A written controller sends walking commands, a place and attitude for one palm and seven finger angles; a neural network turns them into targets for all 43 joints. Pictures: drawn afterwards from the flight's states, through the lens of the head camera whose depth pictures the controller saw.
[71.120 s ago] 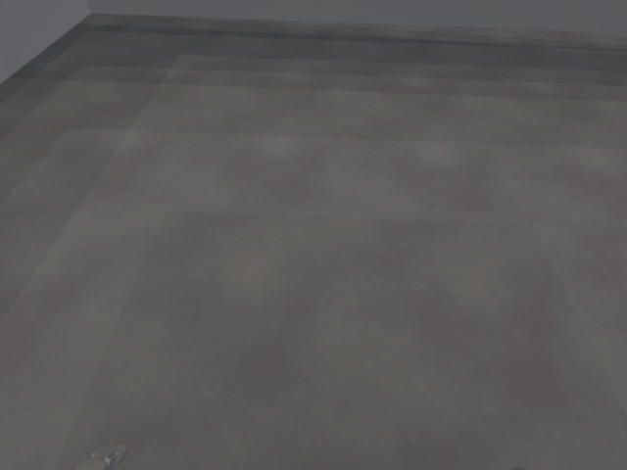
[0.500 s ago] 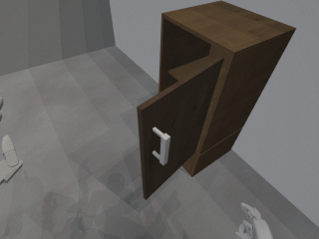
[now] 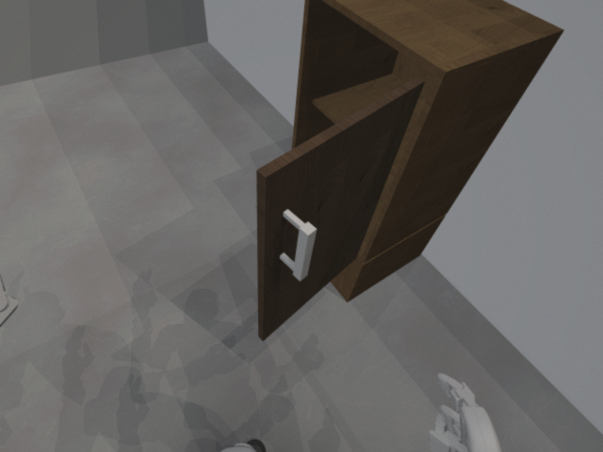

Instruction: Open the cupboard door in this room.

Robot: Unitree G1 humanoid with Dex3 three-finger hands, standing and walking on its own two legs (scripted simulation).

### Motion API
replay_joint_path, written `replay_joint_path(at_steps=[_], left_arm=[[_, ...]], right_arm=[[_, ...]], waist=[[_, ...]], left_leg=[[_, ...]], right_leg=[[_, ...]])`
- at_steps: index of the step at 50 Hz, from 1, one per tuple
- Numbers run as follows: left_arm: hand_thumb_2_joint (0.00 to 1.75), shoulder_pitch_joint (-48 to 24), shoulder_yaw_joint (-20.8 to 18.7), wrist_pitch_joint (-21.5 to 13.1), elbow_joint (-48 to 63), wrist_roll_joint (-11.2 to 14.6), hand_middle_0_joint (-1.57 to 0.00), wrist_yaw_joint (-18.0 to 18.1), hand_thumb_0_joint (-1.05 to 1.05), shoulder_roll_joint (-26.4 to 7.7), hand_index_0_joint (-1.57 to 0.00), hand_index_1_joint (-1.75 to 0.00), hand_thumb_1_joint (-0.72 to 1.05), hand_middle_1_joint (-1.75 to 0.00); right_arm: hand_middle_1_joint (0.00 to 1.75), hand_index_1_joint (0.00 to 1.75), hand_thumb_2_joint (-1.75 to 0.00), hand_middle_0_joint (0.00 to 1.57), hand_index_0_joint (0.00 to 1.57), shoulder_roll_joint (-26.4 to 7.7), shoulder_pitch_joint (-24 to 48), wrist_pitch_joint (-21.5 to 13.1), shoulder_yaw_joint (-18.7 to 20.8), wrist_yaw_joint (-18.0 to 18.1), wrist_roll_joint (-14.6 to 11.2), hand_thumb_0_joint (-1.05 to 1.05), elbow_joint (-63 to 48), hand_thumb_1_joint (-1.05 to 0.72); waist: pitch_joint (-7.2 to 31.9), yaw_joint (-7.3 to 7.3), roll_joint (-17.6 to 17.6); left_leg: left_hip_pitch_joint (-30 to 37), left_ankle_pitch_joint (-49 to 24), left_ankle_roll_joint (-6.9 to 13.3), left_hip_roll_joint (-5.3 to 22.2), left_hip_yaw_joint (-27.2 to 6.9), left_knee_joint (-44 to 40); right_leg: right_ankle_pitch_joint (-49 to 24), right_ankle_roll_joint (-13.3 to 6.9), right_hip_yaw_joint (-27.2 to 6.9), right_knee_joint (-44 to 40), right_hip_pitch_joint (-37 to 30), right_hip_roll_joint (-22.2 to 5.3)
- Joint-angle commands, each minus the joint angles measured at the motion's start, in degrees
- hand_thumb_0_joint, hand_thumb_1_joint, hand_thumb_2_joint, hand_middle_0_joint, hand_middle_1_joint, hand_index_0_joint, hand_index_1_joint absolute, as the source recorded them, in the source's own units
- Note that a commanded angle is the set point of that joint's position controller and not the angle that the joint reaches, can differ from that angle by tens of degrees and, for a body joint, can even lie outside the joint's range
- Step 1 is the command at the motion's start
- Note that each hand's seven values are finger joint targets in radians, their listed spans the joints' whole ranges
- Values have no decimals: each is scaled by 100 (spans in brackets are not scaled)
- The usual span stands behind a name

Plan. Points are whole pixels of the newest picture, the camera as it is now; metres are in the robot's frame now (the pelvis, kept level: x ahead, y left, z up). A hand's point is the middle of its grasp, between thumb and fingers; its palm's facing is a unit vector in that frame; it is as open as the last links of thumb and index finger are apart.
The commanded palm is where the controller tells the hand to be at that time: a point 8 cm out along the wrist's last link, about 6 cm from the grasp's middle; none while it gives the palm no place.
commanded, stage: step back with the hand held close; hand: left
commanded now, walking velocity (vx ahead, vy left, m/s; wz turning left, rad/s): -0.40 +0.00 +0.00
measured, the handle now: (295, 246) +0.43 +0.06 -0.04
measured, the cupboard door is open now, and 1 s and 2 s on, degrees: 100 100 100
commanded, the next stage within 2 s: stop stepping back and stand still in 0.08 s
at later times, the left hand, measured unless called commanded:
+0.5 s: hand out of the picture +0.03 +0.22 +0.15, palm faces +0.60 -0.73 -0.33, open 7.4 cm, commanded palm -0.02 +0.23 +0.18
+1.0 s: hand out of the picture -0.06 +0.18 +0.14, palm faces +0.52 -0.77 -0.37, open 7.4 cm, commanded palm -0.12 +0.21 +0.18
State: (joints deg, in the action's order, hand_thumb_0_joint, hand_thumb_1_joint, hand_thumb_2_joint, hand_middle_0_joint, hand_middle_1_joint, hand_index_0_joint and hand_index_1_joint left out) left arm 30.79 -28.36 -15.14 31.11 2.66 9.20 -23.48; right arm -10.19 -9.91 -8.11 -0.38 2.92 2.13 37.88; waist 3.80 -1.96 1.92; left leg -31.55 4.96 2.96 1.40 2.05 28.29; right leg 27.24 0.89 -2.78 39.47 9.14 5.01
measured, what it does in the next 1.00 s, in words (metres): walks backwards: right foot, then left foot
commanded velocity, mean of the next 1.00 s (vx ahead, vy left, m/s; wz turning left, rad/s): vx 0.16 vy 0.10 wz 0.01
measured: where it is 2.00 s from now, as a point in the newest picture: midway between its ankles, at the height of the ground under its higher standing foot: outside the picture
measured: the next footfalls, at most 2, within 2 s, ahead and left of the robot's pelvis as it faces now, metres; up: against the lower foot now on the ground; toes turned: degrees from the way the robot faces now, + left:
right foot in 0.16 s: -0.18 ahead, -0.17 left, +0.00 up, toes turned -2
left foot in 0.58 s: -0.16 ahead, +0.03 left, +0.00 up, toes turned +6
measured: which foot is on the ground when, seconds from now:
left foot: down 0.00-0.22, up 0.24-0.56, down 0.58-0.82, up 0.84-1.00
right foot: up 0.00-0.14, down 0.16-1.00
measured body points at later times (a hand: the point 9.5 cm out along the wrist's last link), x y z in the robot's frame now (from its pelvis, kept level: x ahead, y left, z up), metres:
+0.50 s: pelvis -0.16 -0.07 +0.01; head -0.19 -0.09 +0.45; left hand +0.00 +0.25 +0.17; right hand -0.04 -0.35 -0.10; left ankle -0.16 +0.03 -0.70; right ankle -0.24 -0.11 -0.73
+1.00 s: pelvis -0.24 -0.09 +0.01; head -0.24 -0.10 +0.46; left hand -0.10 +0.22 +0.16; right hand -0.09 -0.33 -0.10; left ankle -0.21 +0.05 -0.67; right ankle -0.25 -0.20 -0.73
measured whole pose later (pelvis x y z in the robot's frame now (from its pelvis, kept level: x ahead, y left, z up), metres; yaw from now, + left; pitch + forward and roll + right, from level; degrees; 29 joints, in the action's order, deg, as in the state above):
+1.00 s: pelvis -0.24 -0.09 +0.01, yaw +4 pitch -1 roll +2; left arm 28.0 -19.6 -11.8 18.8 0.7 7.9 -15.5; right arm -12.8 -15.7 -5.1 -0.1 3.5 0.4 41.2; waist 0.0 -2.7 0.6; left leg -30.1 15.4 0.9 2.7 2.5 57.4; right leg 17.9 -1.1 4.2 30.2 11.3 -2.6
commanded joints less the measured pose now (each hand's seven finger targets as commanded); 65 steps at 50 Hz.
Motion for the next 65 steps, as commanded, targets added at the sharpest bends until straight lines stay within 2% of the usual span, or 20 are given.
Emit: replay_joint_path(at_steps=[1,5,8,11,13,16,21,25,27,29,31,38,39,41,47,53,56,60,61,65], left_arm=[[90,-599,-47,-363,1574,-6,-20,-60,0,-990,-20,-30,90,-30],[90,235,-825,-344,2110,187,-20,-180,0,-1512,-20,-30,90,-30],[90,1024,-1624,-315,2160,405,-20,-286,0,-1951,-20,-30,90,-30],[90,1379,-1878,-294,1582,421,-20,-212,0,-2072,-20,-30,90,-30],[90,1514,-1721,-65,642,353,-20,-111,0,-1633,-20,-30,90,-30],[90,738,-916,246,-225,195,-20,95,0,-1066,-20,-30,90,-30],[90,-1325,574,145,-791,-92,-20,163,0,-565,-20,-30,90,-30],[90,-1735,355,10,677,-200,-20,248,0,-1102,-20,-30,90,-30],[90,-1222,-146,-98,1405,-140,-20,309,0,-1447,-20,-30,90,-30],[90,-486,-637,-253,1776,-172,-20,371,0,-1695,-20,-30,90,-30],[90,-403,-749,-231,1489,-183,-20,350,0,-1469,-20,-30,90,-30],[90,312,-304,-9,-408,-17,-20,72,0,-749,-20,-30,90,-30],[90,325,-62,46,-693,-13,-20,22,0,-514,-20,-30,90,-30],[90,-210,28,148,-817,-37,-20,-18,0,-768,-20,-30,90,-30],[90,-1609,260,-227,523,-226,-20,-54,0,-948,-20,-30,90,-30],[90,-904,-449,-310,1742,-194,-20,233,0,-1375,-20,-30,90,-30],[90,-326,-582,-360,1694,-86,-20,257,0,-1151,-20,-30,90,-30],[90,210,-662,-198,631,-44,-20,133,0,-1036,-20,-30,90,-30],[90,-559,2146,1099,-3141,-574,-20,-668,0,615,-20,-30,90,-30],[90,-685,2364,1579,-4128,-438,-20,-900,0,720,-20,-30,90,-30]], right_arm=[[30,30,-90,20,20,-993,140,-401,422,-103,-39,0,-432,-90],[30,30,-90,20,20,-882,417,-340,406,-261,-73,0,-910,-90],[30,30,-90,20,20,-842,908,-80,289,-301,-106,0,-1384,-90],[30,30,-90,20,20,-670,838,326,201,-253,-443,0,-1612,-90],[30,30,-90,20,20,-558,813,350,244,-147,-442,0,-1314,-90],[30,30,-90,20,20,-643,528,458,158,96,-200,0,-1106,-90],[30,30,-90,20,20,-1009,275,169,300,138,-372,0,-821,-90],[30,30,-90,20,20,-1049,574,119,321,145,-387,0,-1040,-90],[30,30,-90,20,20,-1052,378,116,301,97,-354,0,-1071,-90],[30,30,-90,20,20,-1031,124,71,308,-13,-270,0,-1178,-90],[30,30,-90,20,20,-846,207,-105,412,-23,-195,0,-1052,-90],[30,30,-90,20,20,-969,78,-165,397,218,-288,0,-937,-90],[30,30,-90,20,20,-994,198,-154,398,231,-317,0,-981,-90],[30,30,-90,20,20,-940,429,-29,450,152,-340,0,-1048,-90],[30,30,-90,20,20,-871,373,-61,308,131,-210,0,-815,-90],[30,30,-90,20,20,-655,267,-374,275,290,-112,0,-937,-90],[30,30,-90,20,20,-918,79,-325,369,253,-192,0,-1079,-90],[30,30,-90,20,20,-809,-89,-332,396,115,-222,0,-912,-90],[30,30,-90,20,20,-1573,215,-144,627,-270,-148,0,20,-90],[30,30,-90,20,20,-880,-69,388,314,-246,-237,0,-26,-90]], waist=[[1827,188,-1679],[2611,36,-1592],[2267,-160,-1215],[587,73,1336],[325,188,715],[-213,442,13],[-312,279,847],[-413,203,902],[-63,394,73],[412,204,-1954],[-54,166,-1663],[-386,153,-849],[-547,70,-586],[-1109,18,2314],[-698,306,632],[-15,122,-336],[318,151,-2411],[122,280,-1621],[30,573,-1400],[353,103,354]], left_leg=[[4805,-5583,338,1254,-1248,-72],[4883,-5197,420,1263,-1076,-37],[2973,-2663,220,1136,-762,-127],[-197,2024,-521,-527,-12,2543],[-308,1481,-414,-184,-434,3387],[-365,1221,-512,-65,-107,2820],[36,1148,-152,-284,402,1768],[1206,1571,156,-545,664,480],[2448,755,319,-310,378,-734],[3278,-707,1001,1278,-1581,-556],[1835,1267,1315,1804,-2284,-1319],[-589,3720,365,903,-488,-931],[-1021,3715,211,625,-207,-90],[-1880,2753,-169,-210,-42,3694],[-29,873,-225,302,-133,3092],[2173,641,-151,-177,582,10],[2975,113,439,1353,-1645,-836],[2418,-1638,442,1286,-770,-504],[2234,-2711,178,855,-485,253],[1337,-1007,-71,766,-280,232]], right_leg=[[-14,86,67,-753,1680,49],[-23,74,194,-725,1131,56],[-1144,35,413,-1644,-56,-210],[-5032,147,-1544,-2391,6,-2281],[-5426,386,-625,-1838,440,-1898],[-5302,-281,-569,-1889,331,-1758],[-5825,499,-416,-1743,-742,-1868],[-6943,679,-390,-1506,-537,-1823],[-6288,759,-127,-569,44,-1392],[-779,462,143,1084,1591,-727],[754,124,-201,2478,1684,-508],[-168,-175,1261,30,-690,-281],[36,-295,976,-590,-905,-356],[2481,-1347,-3659,-3319,136,-2745],[-1095,-944,-687,-2606,984,-2054],[-1210,-707,-157,-1843,576,-1579],[-93,-80,617,302,1416,-530],[-146,3,765,110,1052,-518],[-935,-15,494,-194,1465,-737],[-2445,-85,291,-1141,127,-1071]])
